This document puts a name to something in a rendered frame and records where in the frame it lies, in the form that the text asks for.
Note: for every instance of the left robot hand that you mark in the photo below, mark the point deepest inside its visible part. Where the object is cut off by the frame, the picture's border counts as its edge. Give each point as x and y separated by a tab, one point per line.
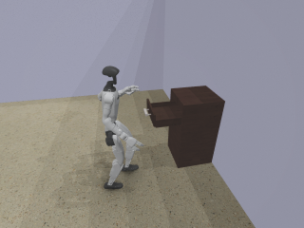
127	90

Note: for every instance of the drawer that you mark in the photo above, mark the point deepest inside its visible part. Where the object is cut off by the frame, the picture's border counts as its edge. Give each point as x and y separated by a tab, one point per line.
164	114

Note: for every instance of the cabinet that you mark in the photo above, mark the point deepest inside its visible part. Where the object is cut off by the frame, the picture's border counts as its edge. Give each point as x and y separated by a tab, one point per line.
193	141

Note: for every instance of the right robot forearm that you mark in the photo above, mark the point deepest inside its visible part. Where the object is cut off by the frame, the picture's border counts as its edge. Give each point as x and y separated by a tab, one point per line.
115	129

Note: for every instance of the robot right upper arm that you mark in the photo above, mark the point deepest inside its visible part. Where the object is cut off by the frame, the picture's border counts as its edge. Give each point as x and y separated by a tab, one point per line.
108	101

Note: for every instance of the robot torso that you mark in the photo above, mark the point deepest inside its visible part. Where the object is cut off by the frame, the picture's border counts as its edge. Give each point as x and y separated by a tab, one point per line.
114	108

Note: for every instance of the handle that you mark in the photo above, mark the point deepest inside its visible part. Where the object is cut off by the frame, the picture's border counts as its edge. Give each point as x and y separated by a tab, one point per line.
145	112

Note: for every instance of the left robot forearm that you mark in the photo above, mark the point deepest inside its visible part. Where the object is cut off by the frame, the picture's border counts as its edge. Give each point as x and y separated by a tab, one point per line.
121	93

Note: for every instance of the robot left upper arm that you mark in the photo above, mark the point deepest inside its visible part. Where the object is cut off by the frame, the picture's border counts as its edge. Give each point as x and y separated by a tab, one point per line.
100	96

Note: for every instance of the right robot hand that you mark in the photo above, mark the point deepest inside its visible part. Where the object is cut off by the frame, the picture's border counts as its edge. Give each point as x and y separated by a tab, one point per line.
131	143

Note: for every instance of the robot left shin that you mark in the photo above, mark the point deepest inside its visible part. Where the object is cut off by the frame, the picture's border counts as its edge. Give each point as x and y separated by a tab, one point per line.
128	157

